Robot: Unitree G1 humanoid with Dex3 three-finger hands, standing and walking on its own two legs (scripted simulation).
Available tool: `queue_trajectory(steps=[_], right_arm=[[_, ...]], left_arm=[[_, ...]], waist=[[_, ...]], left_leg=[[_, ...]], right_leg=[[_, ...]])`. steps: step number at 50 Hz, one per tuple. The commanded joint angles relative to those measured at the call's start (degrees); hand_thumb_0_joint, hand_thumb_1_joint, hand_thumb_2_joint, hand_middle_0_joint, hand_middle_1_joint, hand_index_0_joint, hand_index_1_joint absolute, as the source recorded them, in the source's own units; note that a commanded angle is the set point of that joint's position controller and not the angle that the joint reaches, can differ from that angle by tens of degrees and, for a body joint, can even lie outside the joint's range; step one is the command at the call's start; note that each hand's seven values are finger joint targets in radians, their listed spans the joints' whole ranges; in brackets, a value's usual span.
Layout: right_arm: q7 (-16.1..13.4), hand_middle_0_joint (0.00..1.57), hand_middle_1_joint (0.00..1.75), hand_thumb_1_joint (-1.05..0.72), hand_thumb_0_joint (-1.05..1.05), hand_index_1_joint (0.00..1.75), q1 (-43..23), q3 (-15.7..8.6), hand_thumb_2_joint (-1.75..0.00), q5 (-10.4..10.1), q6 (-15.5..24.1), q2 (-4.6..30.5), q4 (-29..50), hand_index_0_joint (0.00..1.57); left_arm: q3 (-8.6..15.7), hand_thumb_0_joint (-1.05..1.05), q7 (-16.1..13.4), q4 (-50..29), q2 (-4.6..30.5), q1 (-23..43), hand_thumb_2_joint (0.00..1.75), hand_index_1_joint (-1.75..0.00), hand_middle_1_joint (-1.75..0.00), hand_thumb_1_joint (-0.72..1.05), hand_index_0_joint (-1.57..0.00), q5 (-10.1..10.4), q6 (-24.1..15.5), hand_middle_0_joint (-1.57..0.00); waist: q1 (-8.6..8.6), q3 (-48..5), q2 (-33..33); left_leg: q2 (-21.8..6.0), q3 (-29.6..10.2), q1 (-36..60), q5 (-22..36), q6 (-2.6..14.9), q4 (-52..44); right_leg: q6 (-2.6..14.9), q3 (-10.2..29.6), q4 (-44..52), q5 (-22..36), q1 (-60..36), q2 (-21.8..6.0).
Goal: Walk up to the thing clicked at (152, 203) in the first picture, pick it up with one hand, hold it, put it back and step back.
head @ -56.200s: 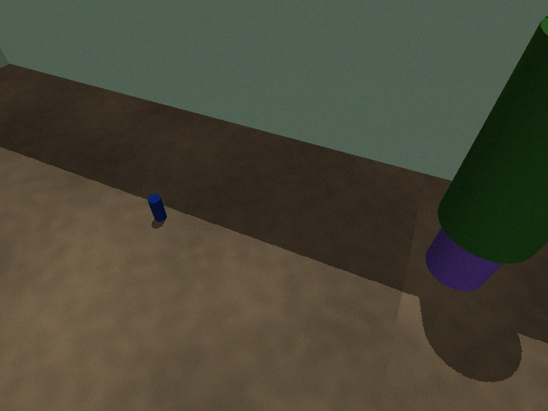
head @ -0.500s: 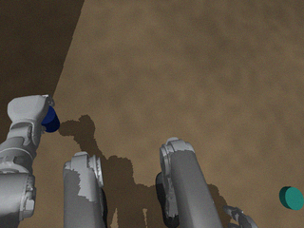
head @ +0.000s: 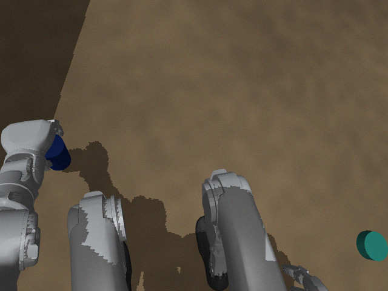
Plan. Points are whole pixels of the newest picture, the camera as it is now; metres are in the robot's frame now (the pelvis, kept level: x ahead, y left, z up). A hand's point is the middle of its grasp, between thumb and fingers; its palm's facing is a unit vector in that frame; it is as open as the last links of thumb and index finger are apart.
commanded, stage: lower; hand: left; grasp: from above
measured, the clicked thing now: (54, 153) +0.45 +0.26 -0.25
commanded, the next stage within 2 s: rest in 0.06 s
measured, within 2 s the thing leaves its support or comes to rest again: rests again in 0.36 s
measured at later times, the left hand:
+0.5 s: hand (46, 153) +0.44 +0.26 -0.21, palm faces -0.46 -0.07 -0.89, open 8.5 cm
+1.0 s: hand (51, 153) +0.45 +0.26 -0.23, palm faces -0.42 -0.08 -0.90, open 10.6 cm
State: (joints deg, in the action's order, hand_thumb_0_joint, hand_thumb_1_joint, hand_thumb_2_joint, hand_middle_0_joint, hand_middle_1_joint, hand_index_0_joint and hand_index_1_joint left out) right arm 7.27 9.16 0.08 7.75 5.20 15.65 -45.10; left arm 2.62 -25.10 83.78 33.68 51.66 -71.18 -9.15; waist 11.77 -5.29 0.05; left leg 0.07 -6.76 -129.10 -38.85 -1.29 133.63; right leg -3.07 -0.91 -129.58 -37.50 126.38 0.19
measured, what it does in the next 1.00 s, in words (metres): stands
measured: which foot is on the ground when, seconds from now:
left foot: down 0.00-1.00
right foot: down 0.00-1.00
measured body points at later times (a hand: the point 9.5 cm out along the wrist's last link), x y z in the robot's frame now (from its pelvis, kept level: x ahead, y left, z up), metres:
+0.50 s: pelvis +0.01 +0.00 -0.03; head +0.24 +0.05 +0.35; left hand +0.46 +0.26 -0.16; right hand +0.05 -0.27 -0.14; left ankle +0.08 +0.13 -0.32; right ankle +0.10 -0.14 -0.32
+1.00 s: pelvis +0.01 +0.00 -0.04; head +0.24 +0.07 +0.34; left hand +0.46 +0.26 -0.17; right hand +0.05 -0.27 -0.13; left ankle +0.08 +0.13 -0.32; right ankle +0.10 -0.14 -0.32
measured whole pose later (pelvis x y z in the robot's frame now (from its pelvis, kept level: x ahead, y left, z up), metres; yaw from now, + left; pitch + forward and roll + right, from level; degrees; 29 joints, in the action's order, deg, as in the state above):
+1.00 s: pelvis +0.01 +0.00 -0.04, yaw -2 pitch +33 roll -8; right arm 12.1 7.8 2.5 12.2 7.6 15.7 -46.6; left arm 6.4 -33.6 90.9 37.8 52.9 -74.2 -10.1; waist 15.0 -3.2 -1.2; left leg 0.6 -9.3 -133.9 -40.6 -1.8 141.3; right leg -3.3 -2.5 -135.6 -38.5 130.4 0.9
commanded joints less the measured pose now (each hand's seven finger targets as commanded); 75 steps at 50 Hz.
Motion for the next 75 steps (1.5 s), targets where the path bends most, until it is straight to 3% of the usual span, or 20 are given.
queue_trajectory(steps=[1, 13, 16, 20, 23, 27, 33, 36, 39, 46, 50, 55, 57, 58, 61, 64, 68, 69, 71, 75], right_arm=[[-0.3, 0.20, 0.30, -0.91, 0.00, 0.30, 10.3, -4.2, -0.90, 0.1, 0.7, 12.8, 0.5, 0.20], [1.0, 0.20, 0.30, -0.90, 0.00, 0.30, 10.8, -3.4, -0.90, 1.8, 1.5, 13.7, -0.5, 0.20], [1.2, 0.20, 0.30, -0.90, 0.00, 0.30, 10.6, -3.1, -0.90, 2.0, 1.7, 13.7, -0.5, 0.20], [2.1, 0.20, 0.30, -0.90, 0.00, 0.30, 10.5, -2.1, -0.90, 2.9, 2.3, 13.7, -0.5, 0.20], [2.4, 0.20, 0.30, -0.90, 0.00, 0.30, 9.8, -1.9, -0.90, 2.8, 2.3, 14.2, -0.6, 0.20], [3.0, 0.20, 0.30, -0.90, 0.00, 0.30, 9.6, -1.5, -0.90, 3.3, 2.7, 14.6, -0.2, 0.20], [3.0, 0.20, 0.30, -0.91, 0.00, 0.30, 9.2, -1.5, -0.90, 3.3, 2.5, 14.8, 0.2, 0.20], [3.3, 0.20, 0.30, -0.90, 0.00, 0.30, 9.5, -1.5, -0.90, 3.6, 2.6, 15.0, -0.5, 0.20], [3.4, 0.20, 0.30, -0.90, 0.00, 0.30, 9.2, -1.8, -0.90, 3.6, 2.7, 15.2, -0.6, 0.20], [4.3, 0.20, 0.30, -0.89, 0.00, 0.30, 9.6, -2.1, -0.90, 4.1, 2.6, 15.2, -1.0, 0.20], [4.8, 0.20, 0.30, -0.90, 0.00, 0.30, 9.4, -2.1, -0.90, 4.3, 2.8, 15.3, -1.0, 0.20], [5.4, 0.20, 0.30, -0.90, 0.00, 0.30, 9.2, -1.8, -0.90, 4.4, 3.1, 15.2, -1.0, 0.20], [5.1, 0.20, 0.30, -0.90, 0.00, 0.30, 9.6, -2.1, -0.90, 3.7, 2.8, 15.4, -0.7, 0.20], [5.2, 0.20, 0.30, -0.90, 0.00, 0.30, 9.8, -1.9, -0.90, 3.8, 2.6, 14.9, -1.1, 0.20], [5.3, 0.20, 0.30, -0.90, 0.00, 0.30, 9.5, -2.2, -0.90, 3.9, 2.7, 15.0, -0.4, 0.20], [4.9, 0.20, 0.30, -0.90, 0.00, 0.30, 10.0, -2.2, -0.90, 3.6, 2.7, 15.0, -0.6, 0.20], [5.2, 0.20, 0.30, -0.89, 0.00, 0.30, 10.4, -2.3, -0.90, 4.1, 3.1, 15.5, -0.9, 0.20], [4.9, 0.20, 0.30, -0.90, 0.00, 0.30, 11.0, -2.6, -0.90, 3.8, 2.9, 15.6, -1.4, 0.20], [4.8, 0.20, 0.30, -0.90, 0.00, 0.30, 9.6, -2.3, -0.90, 3.6, 2.9, 14.9, -0.7, 0.20], [5.0, 0.20, 0.30, -0.91, 0.00, 0.30, 10.2, -2.4, -0.90, 4.0, 3.0, 15.6, -1.0, 0.20]], left_arm=[[1.5, 0.00, -3.8, -8.8, 12.6, 19.7, 0.66, -0.57, -0.56, 0.57, -1.00, -0.4, -1.2, -1.00], [3.0, 0.00, -7.0, -4.6, 13.7, 20.2, 0.65, -0.55, -0.55, 0.57, -0.99, -1.0, -0.9, -0.98], [3.8, 0.00, -7.2, -4.0, 14.7, 18.0, 0.67, -0.55, -0.55, 0.57, -1.00, -1.0, -1.3, -1.00], [1.1, 0.00, -7.1, 1.7, 10.7, 18.9, 0.63, -0.55, -0.57, 0.57, -0.98, -0.8, -1.8, -0.96], [2.1, 0.00, -6.8, 4.3, 13.8, 15.9, 0.65, -0.56, -0.57, 0.56, -0.97, -0.7, -2.4, -0.97], [0.7, 0.00, -6.9, 5.3, 11.9, 17.5, 0.66, -0.59, -0.60, 0.60, -1.00, -0.9, -3.4, -0.99], [2.1, 0.00, -8.6, 1.0, 14.2, 19.3, 0.61, -0.64, -0.67, 0.44, -0.87, -1.5, -3.8, -0.84], [1.6, 0.00, -9.1, 3.4, 12.8, 19.1, 0.64, -0.64, -0.66, 0.20, -0.64, -1.7, -3.0, -0.63], [3.2, 0.00, -9.8, 0.2, 15.3, 19.0, 0.67, -0.68, -0.69, -0.01, -0.52, -2.0, -2.7, -0.51], [4.3, 0.00, -10.7, 0.3, 15.0, 19.0, 0.82, -0.82, -0.82, -0.14, -0.40, -2.7, -1.2, -0.40], [5.7, 0.00, -10.6, -0.7, 16.5, 17.9, 0.89, -0.88, -0.88, -0.20, -0.35, -1.9, -0.5, -0.35], [3.1, 0.00, -8.9, 1.1, 14.0, 18.2, 0.92, -0.94, -0.94, -0.25, -0.30, -0.9, -0.1, -0.29], [6.5, 0.00, -9.0, -2.3, 18.2, 16.2, 0.94, -0.94, -0.94, -0.29, -0.28, -0.2, -0.3, -0.28], [5.9, 0.00, -8.8, -1.1, 16.6, 14.5, 0.96, -0.95, -0.95, -0.29, -0.28, -0.5, -0.2, -0.28], [3.0, 0.00, -7.7, 0.6, 13.2, 17.3, 0.99, -0.98, -0.98, -0.30, -0.26, -0.6, -0.5, -0.26], [5.0, 0.00, -7.8, -4.0, 15.9, 17.7, 1.01, -1.01, -1.01, -0.34, -0.23, -0.1, -1.5, -0.23], [3.9, 0.00, -7.6, -0.5, 15.0, 18.3, 1.07, -1.07, -1.07, -0.33, -0.22, -0.8, -1.8, -0.22], [5.8, 0.00, -8.0, -1.1, 16.9, 17.3, 1.07, -1.08, -1.08, -0.35, -0.21, -0.7, -2.0, -0.20], [4.1, 0.00, -8.0, -2.8, 15.3, 17.8, 1.05, -1.07, -1.08, -0.36, -0.20, -1.0, -2.2, -0.20], [4.6, 0.00, -8.2, -2.2, 16.4, 18.5, 0.98, -1.02, -1.03, -0.52, -0.10, -1.3, -2.2, -0.09]], waist=[[0.18, -38.2, 13.8], [2.63, -36.7, 13.4], [1.69, -37.2, 13.3], [5.08, -32.3, 9.6], [2.77, -31.9, 9.3], [4.78, -29.6, 9.6], [2.98, -34.1, 13.8], [4.50, -31.6, 12.2], [2.89, -33.5, 16.7], [4.69, -33.2, 16.7], [3.12, -34.5, 17.2], [4.60, -33.1, 14.9], [1.68, -36.8, 14.7], [1.54, -36.2, 15.1], [4.62, -32.7, 13.8], [2.30, -36.2, 15.8], [4.93, -32.5, 13.0], [3.62, -33.8, 14.4], [2.80, -34.6, 15.9], [3.60, -33.9, 15.5]], left_leg=[[1.0, 6.4, 28.1, 6.8, 2.39, -13.5], [0.9, 6.0, 25.3, 8.1, 2.64, -9.9], [1.0, 6.3, 23.9, 8.5, 2.77, -8.8], [1.0, 5.5, 21.0, 7.2, 3.02, -7.3], [1.1, 5.7, 19.3, 6.4, 3.15, -7.3], [1.1, 5.0, 18.4, 4.6, 3.00, -7.4], [1.1, 4.8, 22.0, 5.5, 2.40, -8.0], [1.1, 4.9, 20.4, 5.4, 2.55, -7.4], [1.0, 4.6, 24.1, 6.3, 2.05, -8.5], [0.9, 4.8, 24.2, 8.5, 2.13, -7.7], [1.1, 5.2, 23.7, 7.9, 2.35, -7.9], [0.9, 5.0, 22.2, 7.5, 2.63, -6.9], [1.0, 5.4, 21.6, 9.2, 2.80, -7.2], [1.1, 5.7, 21.4, 9.3, 2.69, -7.4], [1.0, 5.1, 21.2, 7.5, 2.67, -7.1], [1.1, 5.2, 22.4, 9.3, 2.61, -7.5], [1.0, 5.3, 20.7, 7.6, 2.77, -6.1], [0.9, 5.1, 21.7, 7.9, 2.64, -6.8], [0.9, 5.0, 22.9, 7.2, 2.41, -7.6], [1.0, 5.2, 22.5, 7.0, 2.55, -7.1]], right_leg=[[5.39, -6.4, 12.1, 8.1, -16.6, 1.4], [4.83, -7.4, 8.9, 10.0, -15.4, 1.4], [4.68, -7.0, 9.0, 10.6, -16.9, 1.5], [4.40, -8.1, 8.7, 10.0, -15.1, 2.0], [4.30, -7.7, 8.7, 8.9, -16.5, 2.1], [4.46, -8.7, 8.3, 7.2, -14.8, 2.5], [4.81, -8.9, 7.4, 7.7, -14.4, 2.4], [4.57, -8.9, 7.6, 8.2, -13.9, 2.5], [4.89, -9.3, 6.8, 8.5, -12.7, 2.3], [4.61, -9.4, 6.1, 11.2, -12.6, 2.0], [4.69, -9.0, 6.9, 10.6, -14.1, 2.1], [4.68, -9.0, 6.9, 10.8, -14.0, 2.4], [4.57, -8.1, 7.3, 12.2, -18.1, 2.3], [4.62, -8.2, 7.0, 12.0, -17.9, 2.2], [4.79, -8.8, 7.0, 10.7, -14.5, 2.5], [4.72, -8.3, 7.3, 12.1, -17.2, 2.2], [4.52, -8.6, 7.3, 10.7, -15.3, 2.2], [4.69, -8.6, 7.3, 10.9, -16.0, 2.3], [4.95, -8.7, 7.3, 9.7, -15.3, 2.3], [4.73, -8.6, 7.4, 9.8, -15.4, 2.3]])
